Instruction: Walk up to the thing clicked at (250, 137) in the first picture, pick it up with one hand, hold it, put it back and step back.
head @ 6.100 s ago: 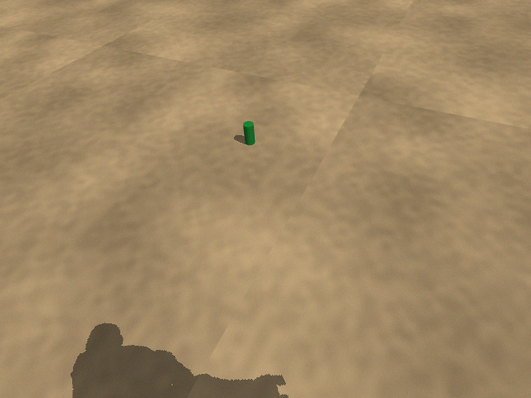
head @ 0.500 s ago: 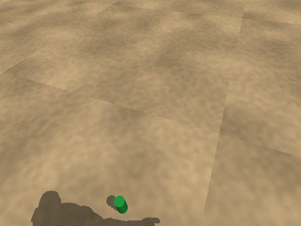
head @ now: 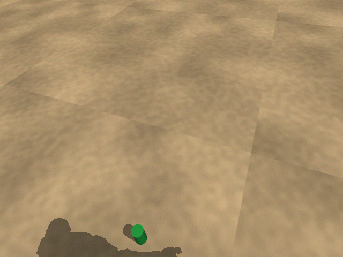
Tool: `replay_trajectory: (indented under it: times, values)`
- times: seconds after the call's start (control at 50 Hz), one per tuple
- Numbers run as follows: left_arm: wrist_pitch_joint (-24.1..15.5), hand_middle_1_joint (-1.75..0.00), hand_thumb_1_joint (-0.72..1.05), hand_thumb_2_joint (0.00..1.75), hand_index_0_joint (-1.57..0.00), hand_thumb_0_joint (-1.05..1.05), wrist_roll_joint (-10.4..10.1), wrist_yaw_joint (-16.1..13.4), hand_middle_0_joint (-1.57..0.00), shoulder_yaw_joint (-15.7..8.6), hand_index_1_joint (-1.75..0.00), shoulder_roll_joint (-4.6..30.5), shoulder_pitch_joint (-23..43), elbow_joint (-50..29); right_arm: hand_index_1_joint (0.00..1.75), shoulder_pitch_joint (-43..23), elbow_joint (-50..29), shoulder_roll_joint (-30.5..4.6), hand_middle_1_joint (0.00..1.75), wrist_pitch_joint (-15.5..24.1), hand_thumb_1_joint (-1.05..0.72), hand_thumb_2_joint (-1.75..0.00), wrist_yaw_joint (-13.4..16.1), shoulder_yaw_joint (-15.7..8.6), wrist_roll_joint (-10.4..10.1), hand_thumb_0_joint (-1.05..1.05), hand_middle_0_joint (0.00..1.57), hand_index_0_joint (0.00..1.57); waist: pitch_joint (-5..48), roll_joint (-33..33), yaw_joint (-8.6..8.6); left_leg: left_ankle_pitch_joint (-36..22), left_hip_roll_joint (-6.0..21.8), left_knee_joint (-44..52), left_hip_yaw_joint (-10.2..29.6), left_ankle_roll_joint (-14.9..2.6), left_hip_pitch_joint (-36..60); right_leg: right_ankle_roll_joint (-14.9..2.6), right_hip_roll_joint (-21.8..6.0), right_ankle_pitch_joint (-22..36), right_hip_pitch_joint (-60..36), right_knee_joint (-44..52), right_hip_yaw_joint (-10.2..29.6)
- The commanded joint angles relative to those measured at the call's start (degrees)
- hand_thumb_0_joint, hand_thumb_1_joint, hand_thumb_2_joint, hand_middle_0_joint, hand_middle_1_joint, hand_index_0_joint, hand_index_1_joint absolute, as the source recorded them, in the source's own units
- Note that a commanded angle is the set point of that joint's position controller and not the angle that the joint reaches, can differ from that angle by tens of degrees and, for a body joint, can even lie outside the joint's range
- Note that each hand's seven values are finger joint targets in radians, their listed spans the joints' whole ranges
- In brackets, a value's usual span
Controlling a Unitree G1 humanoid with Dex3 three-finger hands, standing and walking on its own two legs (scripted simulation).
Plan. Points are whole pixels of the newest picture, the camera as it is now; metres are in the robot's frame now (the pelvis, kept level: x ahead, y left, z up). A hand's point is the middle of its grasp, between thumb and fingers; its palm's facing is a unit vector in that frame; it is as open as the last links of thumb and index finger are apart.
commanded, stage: walk up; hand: left
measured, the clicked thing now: (139, 234) +0.40 +0.23 -0.71
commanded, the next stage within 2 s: stand in 0.06 s
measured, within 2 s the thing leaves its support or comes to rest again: neither
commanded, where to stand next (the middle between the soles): +0.06 +0.01 m, yaw +1 degrees
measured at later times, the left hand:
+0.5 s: hand out of the picture +0.09 +0.25 -0.15, palm faces -0.03 -0.94 -0.34, open 7.4 cm
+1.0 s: hand out of the picture +0.10 +0.25 -0.15, palm faces -0.03 -0.94 -0.34, open 7.4 cm
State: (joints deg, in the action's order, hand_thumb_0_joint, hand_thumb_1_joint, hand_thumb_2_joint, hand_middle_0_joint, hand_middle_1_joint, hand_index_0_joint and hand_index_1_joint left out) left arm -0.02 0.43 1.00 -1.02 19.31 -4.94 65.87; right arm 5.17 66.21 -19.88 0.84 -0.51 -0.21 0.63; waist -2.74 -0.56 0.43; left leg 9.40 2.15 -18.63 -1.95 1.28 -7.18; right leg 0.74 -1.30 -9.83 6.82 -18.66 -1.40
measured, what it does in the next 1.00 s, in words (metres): stands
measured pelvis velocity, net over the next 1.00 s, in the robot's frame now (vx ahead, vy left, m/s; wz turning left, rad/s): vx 0.02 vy -0.01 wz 0.00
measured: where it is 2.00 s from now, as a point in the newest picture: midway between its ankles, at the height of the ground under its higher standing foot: outside the picture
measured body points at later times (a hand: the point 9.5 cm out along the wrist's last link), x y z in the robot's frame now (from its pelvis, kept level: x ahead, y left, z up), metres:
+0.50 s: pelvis +0.01 +0.00 +0.00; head +0.02 +0.00 +0.45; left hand +0.09 +0.30 -0.13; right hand +0.09 -0.30 -0.13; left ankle +0.01 +0.13 -0.75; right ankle +0.00 -0.13 -0.75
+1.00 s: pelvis +0.02 -0.01 +0.00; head +0.03 -0.01 +0.45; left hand +0.10 +0.29 -0.13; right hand +0.10 -0.31 -0.14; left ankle +0.01 +0.13 -0.75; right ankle +0.00 -0.13 -0.75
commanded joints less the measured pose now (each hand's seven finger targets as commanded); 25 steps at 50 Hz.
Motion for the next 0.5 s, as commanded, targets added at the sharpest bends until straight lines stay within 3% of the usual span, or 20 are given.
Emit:
replay_trajectory:
  times: [0.0, 0.26, 0.34, 0.4, 0.48]
  values:
    - [-1.3, -0.3, 0.9, 0.9, -0.2, 0.0, 0.0, -1.0, -0.2, -1.9, -0.3, 12.1, 2.5, -3.4, 0.3, -2.7, -3.6, -12.1, 0.3, 1.1, -0.9, -0.9, 0.8, -2.2, -0.2, 0.0, 0.2, 0.2, 3.8, 1.0, -0.21, -4.6, 5.4, 2.8, 5.2, -2.13, 1.4, -1.44, -5.7, 4.5, 0.6, 3.8, 5.3]
    - [-1.8, -0.3, 0.9, 0.9, -0.2, 0.0, 0.0, -1.4, -0.2, -1.3, -0.3, 13.1, 2.1, -3.9, 0.3, -3.0, -3.5, -12.2, 0.3, 1.0, -0.9, -0.9, 0.8, -2.1, -0.1, 0.0, 0.2, 0.2, 6.2, 0.2, -0.05, -10.4, 6.6, 3.1, 5.1, -1.74, 3.6, -1.76, -6.8, 8.6, -1.0, 2.8, 5.2]
    - [-1.8, -0.3, 0.9, 0.9, -0.2, 0.0, 0.0, -1.5, -0.2, -1.2, -0.3, 13.0, 1.4, -3.7, 0.3, -2.8, -3.5, -12.0, 0.3, 0.9, -0.9, -0.9, 0.7, -2.0, -0.2, 0.0, 0.2, 0.2, 5.2, 1.1, -0.08, -9.4, 6.4, 3.3, 5.2, -1.66, 2.9, -1.56, -6.6, 8.2, -1.1, 3.5, 4.8]
    - [-1.7, -0.3, 0.9, 0.9, -0.2, 0.0, -0.1, -1.5, -0.2, -1.1, -0.3, 13.0, 1.4, -3.6, 0.3, -3.2, -3.6, -12.1, 0.3, 0.7, -0.9, -0.9, 0.7, -2.0, -0.2, 0.0, 0.2, 0.2, 3.5, 1.0, -0.15, -5.4, 6.0, 3.9, 5.2, -1.65, 1.7, -1.4, -6.5, 4.5, -0.1, 4.2, 5.0]
    - [-1.9, -0.3, 0.9, 0.9, -0.2, 0.0, -0.1, -1.5, -0.2, -1.1, -0.3, 13.2, 1.3, -4.0, 0.3, -2.7, -3.6, -12.3, 0.3, 0.9, -0.9, -0.9, 0.6, -2.0, 0.0, 0.0, 0.2, 0.2, 4.9, 0.6, -0.15, -8.7, 6.3, 3.3, 5.2, -1.58, 2.9, -1.7, -6.8, 7.4, -0.5, 3.8, 5.1]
